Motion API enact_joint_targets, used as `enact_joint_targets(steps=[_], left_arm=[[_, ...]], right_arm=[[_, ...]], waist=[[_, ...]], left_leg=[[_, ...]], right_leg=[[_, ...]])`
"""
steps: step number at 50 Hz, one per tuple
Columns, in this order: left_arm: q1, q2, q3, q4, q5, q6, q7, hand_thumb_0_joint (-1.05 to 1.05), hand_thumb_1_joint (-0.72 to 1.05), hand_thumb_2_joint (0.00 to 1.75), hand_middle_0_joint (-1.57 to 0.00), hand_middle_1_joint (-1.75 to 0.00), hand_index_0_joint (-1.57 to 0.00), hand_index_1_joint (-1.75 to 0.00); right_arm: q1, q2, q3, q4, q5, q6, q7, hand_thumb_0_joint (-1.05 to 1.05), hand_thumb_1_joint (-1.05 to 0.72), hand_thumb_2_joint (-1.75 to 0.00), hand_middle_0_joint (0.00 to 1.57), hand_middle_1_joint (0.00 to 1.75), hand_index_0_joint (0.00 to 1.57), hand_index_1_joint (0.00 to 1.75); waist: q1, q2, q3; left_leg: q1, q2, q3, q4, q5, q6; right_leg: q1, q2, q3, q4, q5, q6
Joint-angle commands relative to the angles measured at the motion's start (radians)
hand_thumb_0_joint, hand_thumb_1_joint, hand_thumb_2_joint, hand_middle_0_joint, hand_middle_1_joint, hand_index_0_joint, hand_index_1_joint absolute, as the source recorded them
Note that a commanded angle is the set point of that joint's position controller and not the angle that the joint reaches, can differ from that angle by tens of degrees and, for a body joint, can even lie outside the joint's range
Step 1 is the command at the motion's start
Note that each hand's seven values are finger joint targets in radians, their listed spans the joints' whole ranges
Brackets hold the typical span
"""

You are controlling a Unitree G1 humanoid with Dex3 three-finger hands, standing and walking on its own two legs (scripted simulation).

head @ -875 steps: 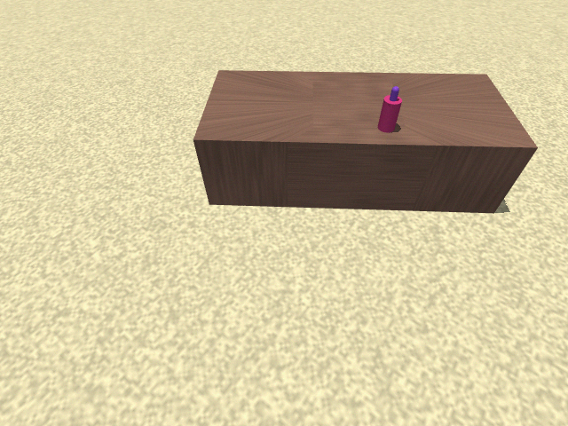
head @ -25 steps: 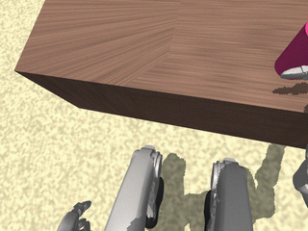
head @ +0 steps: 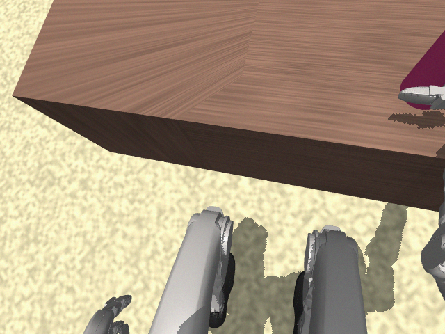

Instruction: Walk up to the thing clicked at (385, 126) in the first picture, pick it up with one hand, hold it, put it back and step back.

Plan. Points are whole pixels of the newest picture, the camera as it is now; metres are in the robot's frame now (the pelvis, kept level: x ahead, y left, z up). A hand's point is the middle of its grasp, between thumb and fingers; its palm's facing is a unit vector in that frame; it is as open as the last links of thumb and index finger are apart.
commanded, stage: close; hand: right
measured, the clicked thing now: out of the picture +0.55 -0.24 +0.03
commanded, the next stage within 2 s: settle in 0.38 s
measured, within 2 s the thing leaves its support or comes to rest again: leaves its support in 0.82 s
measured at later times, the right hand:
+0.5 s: hand out of the picture +0.54 -0.24 +0.03, palm faces +0.23 +0.97 -0.01, open 9.7 cm
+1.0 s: hand out of the picture +0.54 -0.24 +0.07, palm faces +0.27 +0.96 -0.03, open 10.0 cm
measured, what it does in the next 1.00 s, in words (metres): rises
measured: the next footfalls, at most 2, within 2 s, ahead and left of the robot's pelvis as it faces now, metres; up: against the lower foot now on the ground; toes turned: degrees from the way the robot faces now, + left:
none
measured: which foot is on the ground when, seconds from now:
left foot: down 0.00-1.00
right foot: down 0.00-1.00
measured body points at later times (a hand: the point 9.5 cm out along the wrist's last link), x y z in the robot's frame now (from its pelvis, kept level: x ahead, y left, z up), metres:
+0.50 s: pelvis +0.00 +0.00 +0.01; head +0.22 -0.04 +0.40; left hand +0.07 +0.27 -0.11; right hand +0.52 -0.29 +0.03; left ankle +0.09 +0.12 -0.41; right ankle +0.07 -0.12 -0.41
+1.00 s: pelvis +0.01 +0.00 +0.06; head +0.22 -0.04 +0.46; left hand +0.09 +0.27 -0.06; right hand +0.52 -0.29 +0.07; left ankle +0.09 +0.12 -0.41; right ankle +0.07 -0.12 -0.41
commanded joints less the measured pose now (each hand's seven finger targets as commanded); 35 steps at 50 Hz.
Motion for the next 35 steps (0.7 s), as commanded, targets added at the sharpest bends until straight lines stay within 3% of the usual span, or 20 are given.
enact_joint_targets(steps=[1, 4, 5, 8, 9, 10, 13, 14, 16, 20, 21, 23, 24, 25, 29, 30, 31, 34, 35], left_arm=[[0.194, 0.207, 0.076, -0.031, 0.003, -0.01, 0.011, 0.0, 0.88, 0.91, -0.19, -0.3, -0.19, -0.3], [0.188, 0.2, 0.075, -0.04, -0.001, -0.008, 0.015, 0.0, 0.89, 0.91, -0.19, -0.3, -0.19, -0.3], [0.185, 0.198, 0.073, -0.038, -0.003, -0.011, 0.015, 0.0, 0.89, 0.91, -0.19, -0.3, -0.19, -0.3], [0.185, 0.196, 0.074, -0.038, -0.004, -0.012, 0.019, 0.0, 0.9, 0.9, -0.19, -0.3, -0.19, -0.3], [0.181, 0.191, 0.07, -0.033, -0.006, -0.011, 0.019, 0.0, 0.89, 0.91, -0.19, -0.3, -0.19, -0.3], [0.182, 0.198, 0.074, -0.032, -0.003, -0.011, 0.02, 0.0, 0.89, 0.9, -0.19, -0.3, -0.19, -0.3], [0.178, 0.192, 0.071, -0.032, -0.003, -0.012, 0.021, 0.0, 0.89, 0.9, -0.2, -0.3, -0.2, -0.3], [0.178, 0.196, 0.071, -0.036, -0.003, -0.012, 0.02, 0.0, 0.9, 0.9, -0.2, -0.3, -0.2, -0.3], [0.172, 0.189, 0.07, -0.042, -0.002, -0.014, 0.018, 0.0, 0.89, 0.9, -0.2, -0.3, -0.2, -0.3], [0.179, 0.198, 0.073, -0.044, -0.003, -0.012, 0.019, 0.0, 0.9, 0.89, -0.2, -0.3, -0.2, -0.3], [0.184, 0.196, 0.075, -0.044, -0.004, -0.01, 0.019, 0.0, 0.9, 0.89, -0.2, -0.3, -0.19, -0.3], [0.176, 0.194, 0.075, -0.039, -0.005, -0.012, 0.018, 0.0, 0.9, 0.9, -0.2, -0.3, -0.19, -0.3], [0.183, 0.197, 0.075, -0.037, -0.006, -0.01, 0.018, 0.0, 0.9, 0.89, -0.2, -0.3, -0.19, -0.3], [0.175, 0.198, 0.076, -0.036, -0.007, -0.01, 0.017, 0.0, 0.89, 0.91, -0.21, -0.31, -0.21, -0.31], [0.185, 0.198, 0.079, -0.045, -0.005, -0.001, 0.018, 0.0, 0.89, 0.9, -0.21, -0.3, -0.2, -0.3], [0.187, 0.198, 0.08, -0.052, -0.008, 0.002, 0.018, 0.0, 0.9, 0.9, -0.21, -0.3, -0.2, -0.3], [0.178, 0.196, 0.08, -0.049, -0.009, 0.002, 0.02, 0.0, 0.89, 0.9, -0.2, -0.3, -0.2, -0.31], [0.186, 0.194, 0.081, -0.051, -0.012, -0.003, 0.021, 0.0, 0.9, 0.9, -0.2, -0.3, -0.2, -0.3], [0.184, 0.199, 0.085, -0.052, -0.011, -0.002, 0.023, 0.0, 0.89, 0.9, -0.2, -0.3, -0.2, -0.31]], right_arm=[[-0.383, -0.269, -0.016, -0.239, 0.005, -0.078, -0.007, 0.0, 0.22, -0.39, 0.86, 0.61, 0.85, 0.61], [-0.404, -0.285, -0.02, -0.259, 0.01, -0.075, -0.015, 0.0, 0.16, -0.46, 0.93, 0.69, 0.92, 0.69], [-0.366, -0.261, -0.015, -0.225, 0.012, -0.07, -0.015, 0.0, 0.11, -0.49, 0.95, 0.71, 0.94, 0.71], [-0.33, -0.276, -0.03, -0.205, 0.01, -0.063, -0.017, 0.0, 0.01, -0.58, 1.04, 0.81, 1.03, 0.81], [-0.336, -0.246, -0.008, -0.2, 0.012, -0.06, -0.014, 0.0, -0.04, -0.6, 1.07, 0.83, 1.05, 0.83], [-0.354, -0.27, -0.014, -0.201, 0.009, -0.059, -0.018, 0.0, -0.07, -0.64, 1.08, 0.86, 1.07, 0.86], [-0.376, -0.264, -0.004, -0.184, 0.008, -0.065, -0.018, 0.0, -0.14, -0.74, 1.15, 0.95, 1.14, 0.96], [-0.365, -0.285, -0.019, -0.201, 0.007, -0.068, -0.019, 0.0, -0.15, -0.78, 1.16, 0.98, 1.15, 0.98], [-0.343, -0.235, 0.008, -0.177, 0.011, -0.067, -0.015, 0.0, -0.19, -0.82, 1.18, 1.02, 1.17, 1.02], [-0.329, -0.256, -0.008, -0.218, 0.014, -0.066, -0.022, 0.0, -0.22, -0.92, 1.22, 1.11, 1.22, 1.11], [-0.322, -0.228, 0.004, -0.218, 0.016, -0.064, -0.021, 0.0, -0.23, -0.91, 1.23, 1.11, 1.22, 1.11], [-0.292, -0.193, 0.012, -0.206, 0.027, -0.06, -0.02, 0.0, -0.23, -0.93, 1.25, 1.12, 1.25, 1.13], [-0.282, -0.228, -0.01, -0.195, 0.023, -0.062, -0.021, 0.0, -0.22, -0.95, 1.26, 1.15, 1.26, 1.15], [-0.275, -0.199, 0.008, -0.202, 0.023, -0.062, -0.018, 0.0, -0.24, -1.03, 1.23, 1.23, 1.26, 1.23], [-0.313, -0.248, -0.006, -0.276, 0.018, -0.063, -0.025, 0.0, -0.29, -1.27, 1.28, 1.38, 1.32, 1.38], [-0.309, -0.269, -0.026, -0.302, 0.018, -0.062, -0.027, 0.0, -0.29, -1.29, 1.28, 1.39, 1.32, 1.4], [-0.337, -0.25, 0.002, -0.316, 0.016, -0.06, -0.027, 0.0, -0.29, -1.31, 1.28, 1.41, 1.32, 1.41], [-0.37, -0.228, 0.01, -0.378, 0.019, -0.055, -0.034, 0.0, -0.25, -1.33, 1.29, 1.43, 1.33, 1.43], [-0.384, -0.268, -0.003, -0.42, 0.014, -0.054, -0.038, 0.0, -0.26, -1.34, 1.31, 1.45, 1.36, 1.45]], waist=[[-0.004, -0.189, -0.708], [-0.005, -0.154, -0.712], [-0.001, -0.136, -0.691], [-0.009, -0.132, -0.683], [0.0, -0.137, -0.658], [-0.002, -0.153, -0.646], [0.006, -0.131, -0.618], [-0.007, -0.15, -0.636], [-0.001, -0.151, -0.642], [-0.017, -0.183, -0.669], [-0.005, -0.163, -0.687], [-0.006, -0.159, -0.66], [-0.011, -0.151, -0.656], [-0.009, -0.165, -0.633], [-0.016, -0.175, -0.711], [-0.023, -0.164, -0.742], [-0.019, -0.195, -0.723], [-0.017, -0.224, -0.763], [-0.031, -0.251, -0.801]], left_leg=[[0.41, -0.012, 0.013, -0.202, 0.231, 0.041], [0.475, -0.01, -0.005, -0.242, 0.206, 0.033], [0.469, -0.01, 0.0, -0.239, 0.202, 0.033], [0.479, -0.013, -0.006, -0.246, 0.215, 0.031], [0.451, -0.015, -0.002, -0.243, 0.201, 0.034], [0.437, -0.015, -0.006, -0.245, 0.189, 0.036], [0.429, -0.015, -0.006, -0.253, 0.165, 0.034], [0.427, -0.014, -0.003, -0.246, 0.172, 0.036], [0.431, -0.015, -0.002, -0.25, 0.173, 0.037], [0.434, -0.015, 0.007, -0.241, 0.194, 0.041], [0.46, -0.015, 0.008, -0.242, 0.232, 0.038], [0.43, -0.015, 0.014, -0.231, 0.236, 0.041], [0.432, -0.015, 0.013, -0.232, 0.235, 0.041], [0.389, -0.016, 0.017, -0.23, 0.213, 0.043], [0.469, -0.013, 0.008, -0.237, 0.255, 0.041], [0.493, -0.014, 0.009, -0.246, 0.267, 0.039], [0.468, -0.013, 0.008, -0.253, 0.234, 0.043], [0.467, -0.012, 0.013, -0.259, 0.263, 0.045], [0.468, -0.013, 0.012, -0.257, 0.266, 0.048]], right_leg=[[0.472, -0.003, -0.008, -0.254, 0.253, -0.031], [0.409, 0.001, -0.025, -0.249, 0.188, -0.045], [0.401, 0.0, -0.023, -0.256, 0.186, -0.044], [0.392, 0.0, -0.029, -0.251, 0.197, -0.047], [0.393, -0.001, -0.024, -0.258, 0.189, -0.044], [0.392, -0.001, -0.025, -0.258, 0.176, -0.045], [0.362, -0.002, -0.024, -0.256, 0.144, -0.049], [0.388, -0.002, -0.024, -0.264, 0.16, -0.045], [0.396, -0.001, -0.022, -0.265, 0.159, -0.046], [0.448, -0.003, -0.015, -0.284, 0.193, -0.038], [0.462, -0.004, -0.014, -0.276, 0.231, -0.039], [0.458, -0.004, -0.007, -0.275, 0.248, -0.037], [0.446, -0.004, -0.006, -0.273, 0.247, -0.038], [0.461, -0.005, -0.002, -0.281, 0.234, -0.034], [0.491, -0.003, -0.009, -0.282, 0.272, -0.036], [0.514, -0.005, -0.01, -0.286, 0.288, -0.037], [0.518, -0.004, -0.007, -0.307, 0.258, -0.034], [0.612, -0.009, 0.002, -0.324, 0.31, -0.026], [0.654, -0.01, 0.007, -0.329, 0.335, -0.022]])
